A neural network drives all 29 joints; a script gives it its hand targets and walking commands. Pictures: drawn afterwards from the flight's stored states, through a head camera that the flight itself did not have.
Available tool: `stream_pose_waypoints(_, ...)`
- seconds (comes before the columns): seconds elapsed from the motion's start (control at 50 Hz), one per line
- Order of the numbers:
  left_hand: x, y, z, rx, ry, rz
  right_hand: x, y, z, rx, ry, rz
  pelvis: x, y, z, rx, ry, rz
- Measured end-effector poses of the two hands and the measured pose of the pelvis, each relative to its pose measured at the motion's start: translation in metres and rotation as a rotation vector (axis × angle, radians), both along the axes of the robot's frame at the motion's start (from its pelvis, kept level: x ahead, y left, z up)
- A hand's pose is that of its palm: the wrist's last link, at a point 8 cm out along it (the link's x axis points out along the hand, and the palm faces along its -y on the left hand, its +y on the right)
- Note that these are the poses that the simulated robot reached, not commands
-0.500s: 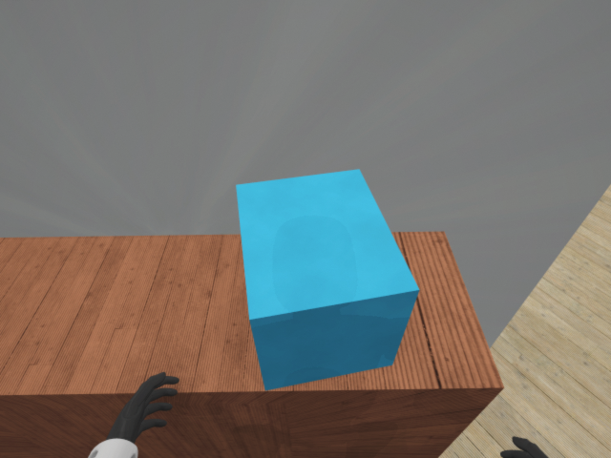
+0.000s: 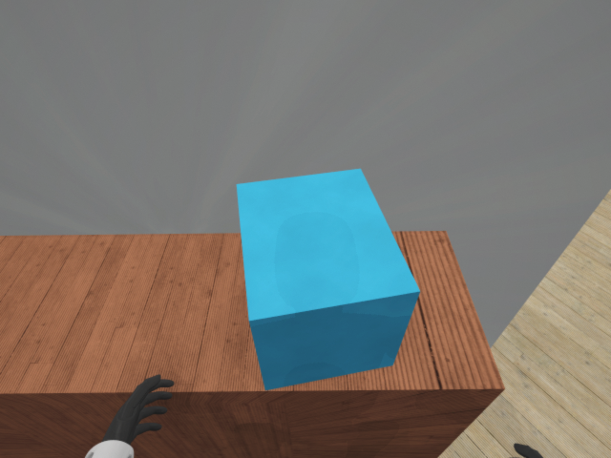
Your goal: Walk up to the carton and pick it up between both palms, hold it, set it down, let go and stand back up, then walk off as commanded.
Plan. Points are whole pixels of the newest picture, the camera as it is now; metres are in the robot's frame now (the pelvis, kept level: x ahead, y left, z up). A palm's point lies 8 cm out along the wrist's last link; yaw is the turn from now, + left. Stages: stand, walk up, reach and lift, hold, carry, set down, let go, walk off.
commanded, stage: stand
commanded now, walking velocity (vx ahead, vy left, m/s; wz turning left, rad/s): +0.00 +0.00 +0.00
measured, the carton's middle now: (314, 275) +0.40 -0.01 -0.02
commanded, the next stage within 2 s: walk off in 0.22 s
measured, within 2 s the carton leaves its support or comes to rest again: neither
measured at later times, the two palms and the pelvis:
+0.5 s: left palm out of the picture +0.09 +0.33 -0.13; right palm out of the picture +0.12 -0.29 -0.09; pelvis +0.01 +0.02 +0.00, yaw -1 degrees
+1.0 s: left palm out of the picture +0.05 +0.33 -0.10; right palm out of the picture +0.06 -0.31 -0.14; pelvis -0.05 +0.01 -0.03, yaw -2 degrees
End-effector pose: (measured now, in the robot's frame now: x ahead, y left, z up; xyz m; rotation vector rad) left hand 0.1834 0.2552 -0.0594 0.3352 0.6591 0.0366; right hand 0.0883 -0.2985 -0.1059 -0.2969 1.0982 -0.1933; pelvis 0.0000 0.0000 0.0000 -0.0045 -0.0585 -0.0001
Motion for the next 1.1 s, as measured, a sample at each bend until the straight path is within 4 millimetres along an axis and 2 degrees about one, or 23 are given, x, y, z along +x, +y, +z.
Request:
stream_pose_waypoints(0.08, -0.009, 0.009, -0.010, 0.020, 0.067, 0.043, 0.002, 0.002, 0.001, -0.004, -0.004, -0.001, 0.000, 0.001, 0.000, 0.000, 0.000, 0.000)
stream_pose_waypoints(0.22, -0.055, 0.043, -0.043, 0.058, 0.310, 0.154, -0.003, 0.002, 0.005, -0.029, 0.035, -0.009, 0.004, 0.003, 0.001, -0.005, 0.009, -0.003)
stream_pose_waypoints(0.36, -0.093, 0.059, -0.063, 0.047, 0.480, 0.211, -0.001, 0.003, 0.009, -0.070, 0.099, -0.003, 0.011, 0.011, 0.002, -0.010, 0.019, -0.008)
stream_pose_waypoints(0.46, -0.096, 0.066, -0.068, 0.038, 0.527, 0.230, 0.018, 0.009, 0.011, -0.081, 0.082, -0.004, 0.017, 0.018, 0.002, -0.011, 0.022, -0.013)
stream_pose_waypoints(0.52, -0.086, 0.074, -0.068, 0.054, 0.498, 0.225, 0.032, 0.010, 0.010, -0.087, 0.031, -0.024, 0.012, 0.024, -0.003, -0.008, 0.025, -0.022)
stream_pose_waypoints(0.58, -0.075, 0.086, -0.069, 0.085, 0.468, 0.214, 0.037, 0.009, 0.005, -0.097, -0.008, -0.030, 0.002, 0.030, -0.013, 0.003, 0.021, -0.029)
stream_pose_waypoints(0.66, -0.068, 0.097, -0.067, 0.140, 0.446, 0.207, 0.025, 0.005, -0.008, -0.104, -0.017, -0.023, -0.012, 0.028, -0.023, 0.010, 0.020, -0.020)
stream_pose_waypoints(0.72, -0.070, 0.097, -0.064, 0.177, 0.432, 0.195, 0.013, -0.001, -0.021, -0.103, -0.013, -0.016, -0.022, 0.022, -0.031, 0.010, 0.031, -0.023)
stream_pose_waypoints(0.78, -0.082, 0.091, -0.063, 0.214, 0.433, 0.179, 0.004, -0.011, -0.036, -0.088, -0.023, -0.022, -0.032, 0.014, -0.040, 0.016, 0.035, -0.043)
stream_pose_waypoints(0.84, -0.102, 0.078, -0.060, 0.229, 0.449, 0.166, -0.006, -0.017, -0.048, -0.066, -0.012, -0.038, -0.042, 0.009, -0.041, -0.022, 0.003, -0.032)
stream_pose_waypoints(0.94, -0.128, 0.069, -0.048, 0.225, 0.451, 0.177, -0.020, -0.014, -0.045, -0.047, 0.011, -0.041, -0.048, 0.009, -0.032, 0.011, 0.020, -0.053)
stream_pose_waypoints(1.02, -0.130, 0.073, -0.044, 0.206, 0.390, 0.200, -0.027, -0.014, -0.036, -0.072, 0.006, -0.024, -0.056, 0.013, -0.029, 0.006, 0.015, -0.037)
stream_pose_waypoints(1.1, -0.135, 0.085, -0.049, 0.191, 0.345, 0.200, -0.025, -0.007, -0.026, -0.107, -0.021, 0.015, -0.070, 0.023, -0.032, -0.003, 0.013, -0.023)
